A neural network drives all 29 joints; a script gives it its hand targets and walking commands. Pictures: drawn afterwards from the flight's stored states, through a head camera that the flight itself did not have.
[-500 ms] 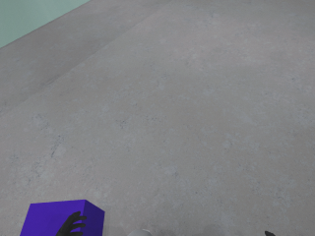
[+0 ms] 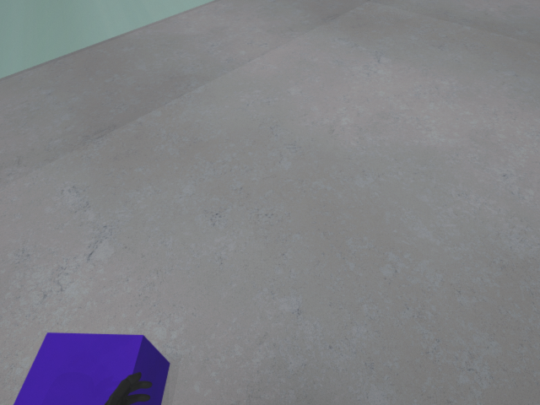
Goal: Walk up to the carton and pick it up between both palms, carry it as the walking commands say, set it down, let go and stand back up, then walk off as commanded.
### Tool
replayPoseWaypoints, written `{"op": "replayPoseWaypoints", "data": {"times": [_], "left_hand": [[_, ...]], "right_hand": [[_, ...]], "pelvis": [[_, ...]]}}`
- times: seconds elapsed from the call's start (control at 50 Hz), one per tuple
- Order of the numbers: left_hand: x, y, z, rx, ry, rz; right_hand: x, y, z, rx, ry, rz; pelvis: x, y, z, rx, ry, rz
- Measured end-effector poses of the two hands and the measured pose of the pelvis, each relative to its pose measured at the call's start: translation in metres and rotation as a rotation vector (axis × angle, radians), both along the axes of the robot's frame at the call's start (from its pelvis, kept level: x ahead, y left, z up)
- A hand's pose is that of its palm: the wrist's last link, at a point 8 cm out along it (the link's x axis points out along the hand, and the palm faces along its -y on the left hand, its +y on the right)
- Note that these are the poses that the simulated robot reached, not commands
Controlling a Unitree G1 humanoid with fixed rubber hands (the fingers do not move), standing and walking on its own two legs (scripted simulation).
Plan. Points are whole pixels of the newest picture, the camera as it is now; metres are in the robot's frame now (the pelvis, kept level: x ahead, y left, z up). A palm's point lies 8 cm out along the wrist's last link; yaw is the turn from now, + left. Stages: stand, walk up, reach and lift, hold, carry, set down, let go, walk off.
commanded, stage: stand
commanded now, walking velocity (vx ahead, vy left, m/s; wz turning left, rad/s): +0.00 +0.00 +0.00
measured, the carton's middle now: (100, 393) +0.24 +0.56 -0.63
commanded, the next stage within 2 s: none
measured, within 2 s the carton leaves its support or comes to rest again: neither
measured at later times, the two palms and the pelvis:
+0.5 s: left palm out of the picture +0.10 +0.26 -0.09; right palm out of the picture +0.07 -0.28 -0.12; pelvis +0.00 -0.01 +0.00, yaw +1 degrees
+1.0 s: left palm out of the picture +0.09 +0.26 -0.09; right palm out of the picture +0.06 -0.28 -0.12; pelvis +0.00 -0.01 +0.00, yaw +1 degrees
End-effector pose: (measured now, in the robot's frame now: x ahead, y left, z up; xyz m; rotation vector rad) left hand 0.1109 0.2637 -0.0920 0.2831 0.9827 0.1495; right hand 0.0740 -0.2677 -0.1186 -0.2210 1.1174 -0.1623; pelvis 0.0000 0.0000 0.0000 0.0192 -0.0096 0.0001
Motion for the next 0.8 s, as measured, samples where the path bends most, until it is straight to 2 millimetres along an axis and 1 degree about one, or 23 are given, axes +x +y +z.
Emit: {"op": "replayPoseWaypoints", "data": {"times": [0.12, 0.24, 0.8], "left_hand": [[-0.009, -0.007, 0.001, 0.001, -0.007, 0.013], [-0.017, -0.007, -0.001, 0.000, 0.010, 0.021], [-0.016, -0.005, -0.002, -0.002, 0.017, 0.020]], "right_hand": [[-0.002, -0.007, 0.000, 0.003, -0.002, 0.009], [-0.005, -0.009, -0.002, 0.004, 0.011, 0.007], [-0.011, -0.008, -0.004, -0.003, 0.045, -0.004]], "pelvis": [[-0.004, -0.008, 0.000, -0.001, -0.006, 0.011], [-0.004, -0.009, 0.000, -0.001, -0.006, 0.013], [-0.002, -0.007, 0.001, -0.003, -0.002, 0.012]]}}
